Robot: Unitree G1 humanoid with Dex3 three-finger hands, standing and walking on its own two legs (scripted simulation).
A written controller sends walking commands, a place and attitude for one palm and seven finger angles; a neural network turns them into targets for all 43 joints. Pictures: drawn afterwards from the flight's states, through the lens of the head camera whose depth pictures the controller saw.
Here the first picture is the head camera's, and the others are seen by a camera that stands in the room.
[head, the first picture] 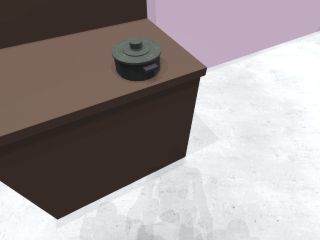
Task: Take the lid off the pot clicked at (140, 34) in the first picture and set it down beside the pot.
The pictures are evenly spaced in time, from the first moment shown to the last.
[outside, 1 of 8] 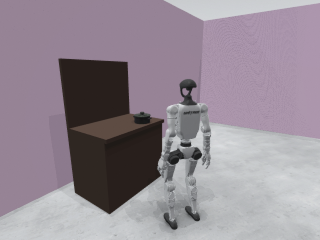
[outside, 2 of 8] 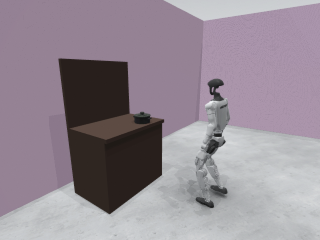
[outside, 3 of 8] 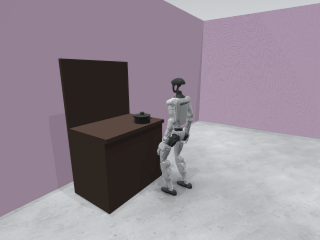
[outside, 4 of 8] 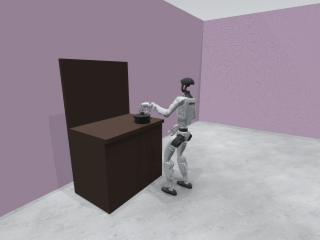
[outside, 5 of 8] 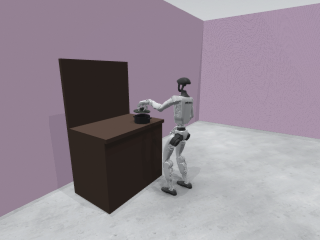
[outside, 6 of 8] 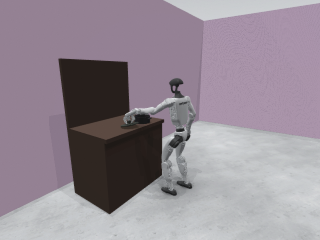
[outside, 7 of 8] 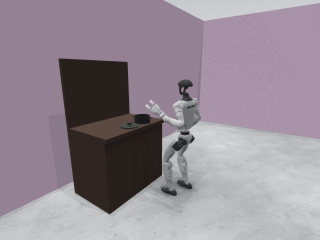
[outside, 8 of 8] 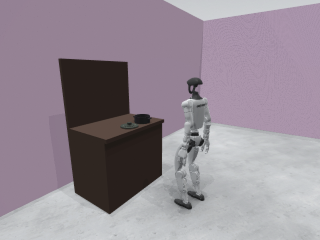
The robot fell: no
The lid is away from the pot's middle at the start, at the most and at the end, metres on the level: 0.00 0.25 0.23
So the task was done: yes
